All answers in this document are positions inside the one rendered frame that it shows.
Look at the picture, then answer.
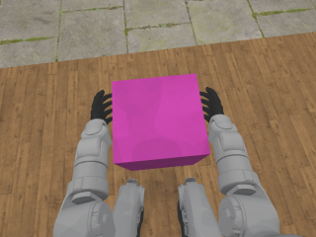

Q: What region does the right robot hand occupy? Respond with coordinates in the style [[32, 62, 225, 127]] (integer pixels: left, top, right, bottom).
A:
[[199, 87, 224, 123]]

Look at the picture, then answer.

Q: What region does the robot right forearm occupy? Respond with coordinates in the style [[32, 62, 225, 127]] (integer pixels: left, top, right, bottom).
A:
[[207, 114, 280, 231]]

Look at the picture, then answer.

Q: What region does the left robot hand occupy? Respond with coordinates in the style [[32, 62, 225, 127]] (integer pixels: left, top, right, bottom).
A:
[[90, 90, 113, 124]]

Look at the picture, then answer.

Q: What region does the robot right shin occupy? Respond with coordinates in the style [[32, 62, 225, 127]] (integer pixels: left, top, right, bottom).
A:
[[182, 177, 204, 236]]

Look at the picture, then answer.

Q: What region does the robot left forearm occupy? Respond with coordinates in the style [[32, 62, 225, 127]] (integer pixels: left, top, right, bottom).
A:
[[52, 118, 112, 237]]

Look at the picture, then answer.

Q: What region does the right robot upper arm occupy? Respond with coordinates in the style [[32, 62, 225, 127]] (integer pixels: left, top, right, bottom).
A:
[[217, 194, 303, 237]]

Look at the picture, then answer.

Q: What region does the carton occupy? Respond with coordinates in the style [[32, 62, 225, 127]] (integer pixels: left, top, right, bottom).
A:
[[112, 73, 211, 171]]

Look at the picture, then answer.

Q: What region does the left robot upper arm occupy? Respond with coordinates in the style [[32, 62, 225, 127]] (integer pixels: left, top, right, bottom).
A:
[[53, 199, 116, 237]]

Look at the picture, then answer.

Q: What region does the robot left thigh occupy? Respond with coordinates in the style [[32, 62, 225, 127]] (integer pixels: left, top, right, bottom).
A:
[[112, 183, 145, 237]]

